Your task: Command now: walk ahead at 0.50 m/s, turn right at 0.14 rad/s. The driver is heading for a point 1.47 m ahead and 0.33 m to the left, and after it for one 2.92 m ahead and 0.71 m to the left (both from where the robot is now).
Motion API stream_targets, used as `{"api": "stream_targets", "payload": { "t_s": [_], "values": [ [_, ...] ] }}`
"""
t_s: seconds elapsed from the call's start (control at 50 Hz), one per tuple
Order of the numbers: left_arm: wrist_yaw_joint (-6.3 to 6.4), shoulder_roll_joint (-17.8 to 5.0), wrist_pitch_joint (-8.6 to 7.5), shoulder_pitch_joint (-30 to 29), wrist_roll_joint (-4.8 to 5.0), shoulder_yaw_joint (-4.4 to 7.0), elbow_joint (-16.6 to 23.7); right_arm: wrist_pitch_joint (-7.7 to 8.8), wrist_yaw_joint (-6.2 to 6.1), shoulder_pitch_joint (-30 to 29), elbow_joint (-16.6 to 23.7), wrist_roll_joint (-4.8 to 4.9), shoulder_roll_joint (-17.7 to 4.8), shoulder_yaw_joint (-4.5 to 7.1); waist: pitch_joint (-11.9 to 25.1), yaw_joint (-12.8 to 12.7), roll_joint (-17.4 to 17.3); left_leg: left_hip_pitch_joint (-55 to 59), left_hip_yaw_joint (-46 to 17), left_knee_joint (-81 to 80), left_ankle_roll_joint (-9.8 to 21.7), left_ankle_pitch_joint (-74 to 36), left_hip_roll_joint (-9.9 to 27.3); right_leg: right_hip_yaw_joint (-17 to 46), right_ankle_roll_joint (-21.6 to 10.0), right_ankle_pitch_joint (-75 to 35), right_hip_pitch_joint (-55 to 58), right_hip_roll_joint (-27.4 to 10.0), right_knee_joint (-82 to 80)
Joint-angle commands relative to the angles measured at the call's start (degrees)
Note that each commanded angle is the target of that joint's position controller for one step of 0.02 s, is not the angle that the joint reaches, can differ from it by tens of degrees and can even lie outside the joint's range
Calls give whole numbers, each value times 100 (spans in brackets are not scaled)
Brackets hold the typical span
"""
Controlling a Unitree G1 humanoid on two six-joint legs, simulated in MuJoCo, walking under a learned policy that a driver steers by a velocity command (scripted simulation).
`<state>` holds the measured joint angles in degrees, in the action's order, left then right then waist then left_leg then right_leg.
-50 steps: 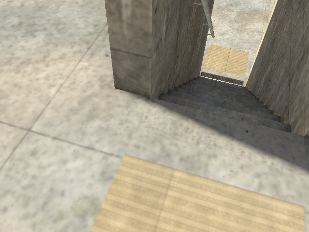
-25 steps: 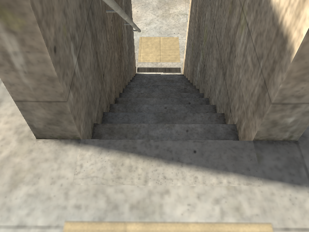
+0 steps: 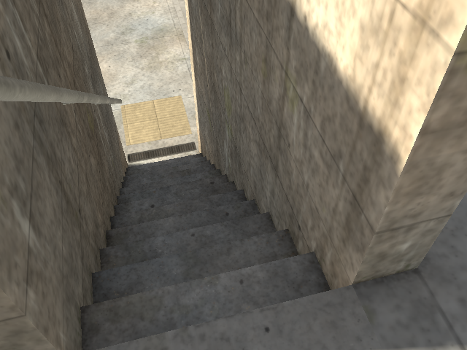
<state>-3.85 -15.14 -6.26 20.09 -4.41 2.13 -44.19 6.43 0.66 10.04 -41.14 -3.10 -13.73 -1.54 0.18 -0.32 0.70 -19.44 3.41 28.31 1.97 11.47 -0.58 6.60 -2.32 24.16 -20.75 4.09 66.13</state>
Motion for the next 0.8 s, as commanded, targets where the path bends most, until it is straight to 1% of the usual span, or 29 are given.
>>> {"api": "stream_targets", "payload": {
  "t_s": [0.02, 0.04, 0.08, 0.12, 0.16, 0.22, 0.24, 0.28, 0.3, 0.32, 0.34, 0.36, 0.38, 0.42, 0.46, 0.52, 0.56, 0.58, 0.6, 0.62, 0.64, 0.66, 0.68, 0.7, 0.72, 0.74, 0.76, 0.78, 0.8],
  "values": [
    [216, -246, -72, -649, -187, -12, 639, -49, -72, 1019, -107, 41, -214, 95, 238, 382, -479, 1916, -2236, -1757, 1418, -715, 1702, -6, -62, -495, -2080, -810, 298],
    [235, -67, -7, -744, -223, -64, 732, -39, -98, 798, -33, 10, -193, 111, 467, 242, -460, 1927, -1985, -1866, 1399, -1046, 1509, -123, 38, -338, -1844, -825, 33],
    [201, -78, 83, -831, -115, -123, 762, 45, -39, 279, 145, 4, -503, 278, 281, 65, -277, 1259, -1274, -1967, 1263, -1129, 1063, -485, 314, -359, -1289, -896, -1189],
    [136, -17, 201, -971, -7, -228, 787, 50, 246, 203, 129, 26, -901, 456, -29, 109, -438, 113, -871, -2058, 1373, -1333, 737, -835, 490, -851, -243, -713, -2128],
    [148, -32, 275, -1333, -4, -285, 960, 59, 408, 554, -56, 8, -936, 524, -99, 259, -325, 368, -1229, -1893, 1475, -1238, 1074, -693, 465, -1222, -346, -731, -2790],
    [207, -306, 232, -1718, 21, -236, 1118, 49, 437, 992, -216, 42, -928, 568, -68, 437, -414, 1058, -1645, -1334, 1427, -1181, 1277, -718, 129, -1699, -485, -628, -3517],
    [188, -407, 202, -1766, 34, -204, 1160, 15, 432, 1085, -310, -14, -864, 518, -85, 405, -327, 913, -1768, -1171, 1346, -1353, 1279, -696, -2, -2050, -243, -572, -3619],
    [259, -745, 111, -1444, 129, -27, 1160, 25, 409, 853, -263, 1, -933, 521, 191, 27, -313, 371, -1552, -418, 980, -2096, 941, -782, -364, -2153, 990, -500, -3670],
    [358, -1062, 30, -666, 158, 117, 1004, 68, 390, 721, -230, -32, -768, 452, 743, -378, 72, -409, -1185, 776, 590, -1956, 473, -311, -859, -2748, 2278, -984, -3577],
    [451, -1273, 57, 560, 157, 164, 837, 170, 372, 1406, -70, -111, 4, 196, 2320, -638, 1330, -2015, -620, 2707, 50, 367, -473, 2112, -2377, -3157, 4842, -2702, -4130],
    [484, -820, 101, 1091, 33, 87, 533, 188, 418, 1048, -252, -54, -161, 249, 1613, -856, 771, -2780, -870, 3690, 4, 1751, -159, 3068, -2159, -1795, 4191, -3122, -4955],
    [524, -689, 59, 656, 67, 85, 429, 144, 321, 725, -303, 3, -240, 285, 493, -647, 435, -3087, -858, 4258, 62, 1193, 229, 2328, -1617, -458, 3104, -2890, -5133],
    [569, -376, 55, 229, 90, -1, 428, 84, 186, 602, -374, -80, -233, 302, 364, -378, 386, -3022, -726, 4171, 85, 786, 462, 1769, -1293, -23, 2505, -2639, -5342],
    [704, 50, -8, -156, 85, -110, 381, -38, 221, 380, -323, -321, -92, 254, 381, -148, 287, -2694, -786, 3832, 67, 321, 721, 907, -1084, -1192, 2111, -2359, -5539],
    [741, 1, -111, -485, 26, -36, 413, -136, 317, 228, -298, -247, -84, 311, 352, 21, 362, -2468, -674, 3445, -71, 322, 781, 185, -1034, -1802, 1766, -2141, -5744],
    [714, -346, -191, -551, -154, 69, 220, -249, 520, -96, -296, -83, 83, 222, 2, -3, 228, -1863, -165, 2473, -141, -400, 795, -1015, -976, -2621, 771, -1870, -5998],
    [663, -555, -193, -126, -42, 99, -52, -261, 615, -175, -315, -87, 197, 172, -41, -64, 187, -1630, -120, 1797, -54, -1274, 677, -1385, -919, -3467, 587, -1865, -5883],
    [589, -522, -151, -83, -97, 74, -84, -227, 606, -101, -292, -77, 259, 149, 120, 34, 236, -1040, -81, 2041, -36, -1246, 594, -1593, -815, -3560, 152, -1794, -5733],
    [545, -565, -182, -342, -93, 61, -6, -168, 577, -88, -175, -42, 75, 190, 171, 155, 348, -824, -139, 2195, -8, -1326, 531, -1661, -794, -3588, 24, -1825, -5586],
    [520, -682, -214, -652, 57, 145, 103, -99, 507, -359, -63, 4, -160, 249, 246, 150, 277, -691, -100, 1802, -19, -1216, 460, -1782, -736, -3436, 91, -1709, -5379],
    [507, -820, -213, -717, 106, 168, 100, -54, 461, -403, -35, -21, -284, 289, 276, 174, 275, -572, -25, 1543, 8, -1040, 356, -1784, -691, -3224, 264, -1771, -5129],
    [506, -813, -176, -941, 4, 154, 230, -3, 384, -7, -111, -192, -379, 303, 382, 352, 265, -372, -286, 1859, 52, -1188, 443, -1626, -534, -3255, 499, -1955, -4671],
    [539, -913, -119, -1140, 182, 174, 281, 94, 328, 410, -160, -128, -624, 444, 602, 549, 155, 96, -115, 1469, 165, -738, 240, -1781, -458, -3745, 585, -1805, -3997],
    [533, -965, -102, -552, 337, 157, 105, 194, 273, 481, -170, 41, -1058, 653, 707, 476, -390, 851, 426, 323, 205, 209, -340, -2071, -378, -3550, 522, -1338, -3042],
    [461, -413, -67, 460, -43, -33, -123, 259, 47, 1318, -329, -38, -1650, 862, 1428, 298, -1437, 2980, -1087, 619, 1146, -3062, 559, -1928, 266, -772, -751, -1010, -1067],
    [271, 122, -117, 1186, -108, -248, -180, 205, 17, 2441, -533, -84, -1644, 816, 2808, 412, -1499, 4891, -3243, 370, 2459, -3509, 1501, -991, 607, 1431, -2058, -457, 673],
    [303, 42, -87, 208, 598, -267, 259, 333, 245, 2330, -290, -66, -1791, 828, 2163, 694, -1326, 4507, -4798, -234, 2442, -4656, 2366, -106, 919, 1360, -3386, -124, 1137],
    [441, -578, -143, -1370, 926, -113, 744, 485, 354, 1456, -68, 135, -1486, 865, 1348, 846, -830, 3298, -3525, 376, 2501, -7609, 2503, -153, 1083, 2286, -3362, -397, 1970],
    [555, -847, 276, -795, 698, -60, 275, 492, 353, 1416, -277, 49, -1071, 610, 1978, 521, 154, 2589, -3799, 410, 1892, -6333, 2507, 500, 1342, 1282, -2731, -709, 1696]
  ]
}}
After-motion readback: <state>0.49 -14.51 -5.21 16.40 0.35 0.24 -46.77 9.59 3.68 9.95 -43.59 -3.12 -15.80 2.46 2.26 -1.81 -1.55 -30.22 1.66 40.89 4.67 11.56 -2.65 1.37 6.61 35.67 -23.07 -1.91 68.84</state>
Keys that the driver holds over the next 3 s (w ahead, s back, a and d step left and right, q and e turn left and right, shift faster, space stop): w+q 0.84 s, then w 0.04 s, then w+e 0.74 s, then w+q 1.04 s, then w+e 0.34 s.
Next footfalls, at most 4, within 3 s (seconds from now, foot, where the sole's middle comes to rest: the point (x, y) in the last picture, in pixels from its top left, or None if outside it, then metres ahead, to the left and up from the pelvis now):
0.30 right None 0.30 -0.10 -0.77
0.70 left None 0.45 0.20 -0.77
1.24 right None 0.46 -0.07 -0.77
1.74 left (213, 305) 0.71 0.11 -0.97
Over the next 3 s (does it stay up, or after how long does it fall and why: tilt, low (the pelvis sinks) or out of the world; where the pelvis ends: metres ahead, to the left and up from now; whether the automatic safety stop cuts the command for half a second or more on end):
stays up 1.08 0.22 -0.61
